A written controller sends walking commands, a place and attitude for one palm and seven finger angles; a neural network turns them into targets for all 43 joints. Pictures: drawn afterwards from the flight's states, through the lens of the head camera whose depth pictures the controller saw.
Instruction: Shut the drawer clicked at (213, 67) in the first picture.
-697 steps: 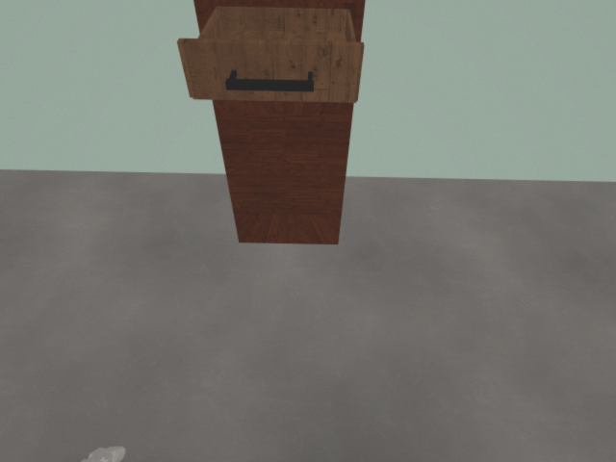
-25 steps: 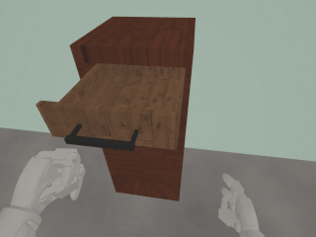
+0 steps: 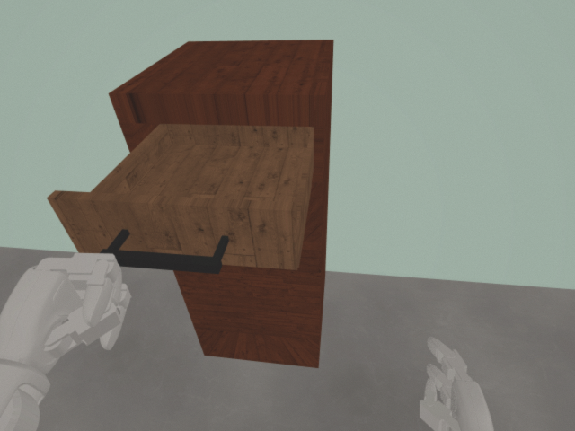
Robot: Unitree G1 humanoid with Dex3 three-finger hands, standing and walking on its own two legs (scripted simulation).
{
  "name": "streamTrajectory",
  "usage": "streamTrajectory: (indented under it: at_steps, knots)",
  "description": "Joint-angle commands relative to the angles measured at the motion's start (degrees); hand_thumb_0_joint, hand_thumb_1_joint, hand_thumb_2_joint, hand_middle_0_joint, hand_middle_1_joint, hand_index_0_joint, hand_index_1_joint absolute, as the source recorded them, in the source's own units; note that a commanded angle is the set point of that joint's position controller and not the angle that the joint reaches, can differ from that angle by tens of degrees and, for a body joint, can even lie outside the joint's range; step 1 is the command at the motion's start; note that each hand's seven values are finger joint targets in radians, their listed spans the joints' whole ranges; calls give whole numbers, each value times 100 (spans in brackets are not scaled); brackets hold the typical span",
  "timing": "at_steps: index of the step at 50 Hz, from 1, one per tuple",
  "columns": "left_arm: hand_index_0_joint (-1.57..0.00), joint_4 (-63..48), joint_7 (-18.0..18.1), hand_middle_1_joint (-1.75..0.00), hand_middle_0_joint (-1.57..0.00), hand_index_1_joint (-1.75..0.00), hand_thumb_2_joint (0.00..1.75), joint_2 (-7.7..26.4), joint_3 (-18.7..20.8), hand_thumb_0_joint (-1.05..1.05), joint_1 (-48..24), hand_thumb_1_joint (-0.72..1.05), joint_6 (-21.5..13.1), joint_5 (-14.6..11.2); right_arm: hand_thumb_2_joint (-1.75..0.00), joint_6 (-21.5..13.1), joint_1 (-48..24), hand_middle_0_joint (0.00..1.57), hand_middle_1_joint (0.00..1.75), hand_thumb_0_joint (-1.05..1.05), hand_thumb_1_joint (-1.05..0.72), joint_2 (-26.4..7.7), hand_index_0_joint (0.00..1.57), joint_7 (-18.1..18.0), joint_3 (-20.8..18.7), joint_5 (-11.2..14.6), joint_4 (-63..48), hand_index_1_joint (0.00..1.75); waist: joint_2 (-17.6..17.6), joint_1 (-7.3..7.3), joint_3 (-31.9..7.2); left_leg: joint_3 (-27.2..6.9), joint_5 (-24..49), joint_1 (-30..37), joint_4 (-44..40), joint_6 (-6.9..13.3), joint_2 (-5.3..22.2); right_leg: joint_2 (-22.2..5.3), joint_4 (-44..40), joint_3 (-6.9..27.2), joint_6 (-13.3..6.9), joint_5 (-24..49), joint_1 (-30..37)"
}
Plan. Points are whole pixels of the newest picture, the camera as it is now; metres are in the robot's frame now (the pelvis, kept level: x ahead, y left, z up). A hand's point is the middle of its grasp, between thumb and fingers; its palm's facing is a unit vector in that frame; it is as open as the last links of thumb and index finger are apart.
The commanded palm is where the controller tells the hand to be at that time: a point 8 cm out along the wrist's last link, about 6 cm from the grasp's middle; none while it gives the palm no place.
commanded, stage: bring the fist close to the handle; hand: left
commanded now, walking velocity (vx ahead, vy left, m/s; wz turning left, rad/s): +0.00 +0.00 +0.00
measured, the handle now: (165, 250) +0.33 +0.23 +0.12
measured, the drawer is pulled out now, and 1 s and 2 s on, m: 0.27 0.27 0.26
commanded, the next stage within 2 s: push the drawer shut in 1.50 s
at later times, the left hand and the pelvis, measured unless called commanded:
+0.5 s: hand (135, 310) +0.19 +0.20 +0.16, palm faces +0.06 -0.99 -0.11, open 3.2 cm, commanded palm +0.14 +0.24 +0.17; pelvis +0.02 +0.01 +0.00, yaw +0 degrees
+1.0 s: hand (167, 314) +0.22 +0.19 +0.11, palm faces +0.02 -1.00 -0.05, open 3.2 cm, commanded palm +0.19 +0.24 +0.12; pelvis +0.01 +0.02 +0.00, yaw +0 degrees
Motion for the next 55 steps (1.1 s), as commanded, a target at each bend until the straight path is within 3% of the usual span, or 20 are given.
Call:
streamTrajectory:
  at_steps: [1,3,4,8,10,14,17,20,24,27,29,32,33,34,38,42,48,52,53,55]
  knots:
    - [-140,-460,-72,-160,-140,-160,90,933,811,0,-775,90,-410,-210,-90,-435,-1154,20,30,0,-90,-524,20,-112,-247,59,-994,30,-435,19,463,-149,441,60,-253,292,-266,-156,-1229,833,369,36,-776]
    - [-140,-399,-134,-160,-140,-160,90,813,683,0,-825,90,-418,-195,-90,-477,-1232,20,30,0,-90,-571,20,-130,-262,49,-969,30,-283,0,637,-163,398,52,-168,273,-254,-232,-1351,1009,401,-67,-862]
    - [-140,-305,-150,-160,-140,-160,90,846,677,0,-806,90,-423,-177,-90,-464,-1117,20,30,0,-90,-573,20,-136,-277,43,-948,30,-478,-30,693,-161,381,13,-192,277,-256,-234,-1369,981,423,-114,-902]
    - [-140,-197,-265,-160,-140,-160,90,744,550,0,-800,90,-481,-203,-90,-538,-1142,20,30,0,-90,-648,20,-152,-319,26,-913,30,-714,-41,436,-187,549,129,-113,309,-266,-255,-1292,999,495,189,-773]
    - [-140,-239,-307,-160,-140,-160,90,819,596,0,-817,90,-499,-233,-90,-567,-1077,20,30,0,-90,-633,20,-165,-318,29,-974,30,-585,-31,172,-212,586,129,-153,308,-287,-292,-1159,1034,510,418,-667]
    - [-140,-630,-128,-160,-140,-160,90,743,529,0,-667,90,-825,-49,-90,-630,-951,20,30,0,-90,-553,20,-106,-341,-50,-947,30,-134,-17,-63,-162,1008,252,-228,329,-317,-186,-793,655,408,1145,-544]
    - [-140,-590,-35,-160,-140,-160,90,501,383,0,-397,90,-1051,-8,-90,-667,-851,20,30,0,-90,-490,20,-31,-369,-56,-941,30,-265,-22,-279,-135,1280,274,-227,338,-338,-115,-517,419,399,1883,-435]
    - [-140,-343,-29,-160,-140,-160,90,359,292,0,-163,90,-1128,45,-90,-603,-845,20,30,0,-90,-460,20,-3,-405,-78,-906,30,-367,-26,-149,-132,1373,180,-254,334,-338,-65,-469,348,373,2090,-449]
    - [-140,-311,-61,-160,-140,-160,90,60,-191,0,-205,90,-1136,173,-90,-524,-812,20,30,0,-90,-450,20,25,-411,-97,-908,30,-140,-110,71,-98,1358,143,-297,343,-341,-24,-459,258,318,1970,-595]
    - [-140,-279,-43,-160,-140,-160,90,119,-240,0,-399,90,-1178,234,-90,-474,-791,20,30,0,-90,-469,20,16,-418,-114,-934,30,-485,-139,-18,-142,1239,76,-309,353,-330,4,-415,221,322,1720,-597]
    - [-140,-319,42,-160,-140,-160,90,64,-365,0,-549,90,-1303,340,-90,-444,-751,20,30,0,-90,-455,20,18,-421,-173,-880,30,-420,-188,83,-169,1160,48,-341,358,-327,10,-442,208,303,1518,-689]
    - [-140,-318,120,-160,-140,-160,90,-18,-440,0,-560,90,-1509,399,-90,-440,-712,20,30,0,-90,-441,20,58,-434,-211,-870,30,-248,-185,-226,-161,1356,142,-274,351,-337,-21,-310,179,287,1723,-583]
    - [-140,-270,177,-160,-140,-160,90,119,-302,0,-527,90,-1546,449,-90,-421,-753,20,30,0,-90,-454,20,72,-442,-229,-836,30,-208,-159,-300,-171,1333,121,-273,342,-323,-11,-307,183,274,1665,-538]
    - [-140,-247,191,-160,-140,-160,90,4,-411,0,-509,90,-1587,479,-90,-397,-682,20,30,0,-90,-409,20,84,-433,-237,-840,30,-161,-176,-262,-159,1410,94,-294,328,-323,-23,-290,157,257,1706,-548]
    - [-140,233,208,-160,-140,-160,90,-112,-497,0,-487,90,-1640,496,-90,-279,-720,20,30,0,-90,-448,20,100,-460,-249,-775,30,-290,-211,-168,-170,1320,-27,-267,308,-299,-14,-283,155,259,1631,-586]
    - [-140,397,180,-160,-140,-160,90,-299,-830,0,-794,90,-1661,496,-90,-188,-698,20,30,0,-90,-466,20,80,-456,-262,-843,30,-390,-288,-26,-184,1088,-147,-282,314,-322,-38,-291,163,279,1369,-724]
    - [-140,535,418,-160,-140,-160,90,-66,-668,0,-1070,90,-1968,669,-90,-121,-631,20,30,0,-90,-481,20,85,-492,-324,-805,30,-275,-280,-300,-198,1072,-140,-258,295,-311,-43,-218,204,238,1181,-687]
    - [-140,850,448,-160,-140,-160,90,-217,-757,0,-1138,90,-2182,640,-90,-71,-557,20,30,0,-90,-477,20,113,-518,-326,-790,30,-317,-340,-307,-146,1153,-195,-174,272,-318,-45,-138,212,245,1340,-771]
    - [-140,1064,482,-160,-140,-160,90,-110,-608,0,-1088,90,-2207,648,-90,-43,-579,20,30,0,-90,-488,20,103,-532,-336,-738,30,-400,-312,-211,-133,1050,-306,-165,275,-313,-48,-194,243,242,1216,-783]
    - [-140,1260,442,-160,-140,-160,90,-245,-775,0,-1249,90,-2266,635,-90,-6,-534,20,30,0,-90,-495,20,108,-540,-325,-760,30,-413,-377,-163,-119,964,-358,-147,275,-333,-51,-189,271,254,1149,-882]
